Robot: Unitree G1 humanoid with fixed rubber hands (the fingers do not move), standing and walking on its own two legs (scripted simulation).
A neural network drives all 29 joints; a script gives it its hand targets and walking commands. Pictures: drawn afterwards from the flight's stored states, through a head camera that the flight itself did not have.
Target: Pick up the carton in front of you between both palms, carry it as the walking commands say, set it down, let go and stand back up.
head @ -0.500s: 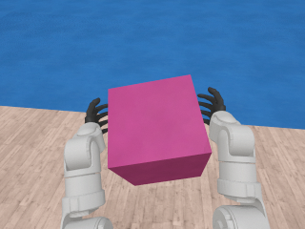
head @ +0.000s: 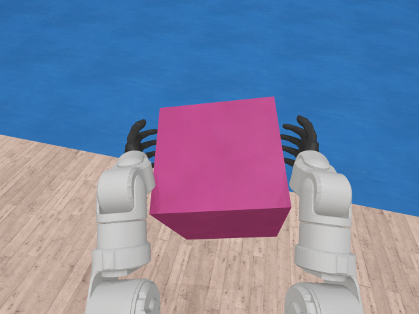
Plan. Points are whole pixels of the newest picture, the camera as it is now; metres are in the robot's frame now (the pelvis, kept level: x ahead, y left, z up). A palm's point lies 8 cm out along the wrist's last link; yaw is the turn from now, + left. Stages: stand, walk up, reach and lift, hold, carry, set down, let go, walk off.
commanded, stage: carry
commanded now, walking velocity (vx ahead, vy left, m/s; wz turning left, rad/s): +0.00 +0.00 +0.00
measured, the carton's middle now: (224, 178) +0.37 +0.00 +0.03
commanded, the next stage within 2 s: none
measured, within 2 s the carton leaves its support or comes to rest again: neither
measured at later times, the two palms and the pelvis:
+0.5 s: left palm (170, 103) +0.57 +0.14 +0.07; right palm (288, 104) +0.58 -0.16 +0.07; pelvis +0.23 -0.02 -0.04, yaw +1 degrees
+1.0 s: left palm (162, 85) +0.59 +0.15 +0.10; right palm (285, 84) +0.59 -0.14 +0.11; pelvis +0.26 +0.00 -0.03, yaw +1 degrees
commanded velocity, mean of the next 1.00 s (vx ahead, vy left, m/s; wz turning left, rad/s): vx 0.00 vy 0.00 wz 0.00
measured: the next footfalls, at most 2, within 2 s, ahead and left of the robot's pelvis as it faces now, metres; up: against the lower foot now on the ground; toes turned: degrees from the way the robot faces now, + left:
right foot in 0.38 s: +0.36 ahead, -0.08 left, -0.04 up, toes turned -6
left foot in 0.52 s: +0.22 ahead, +0.10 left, -0.02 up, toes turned +3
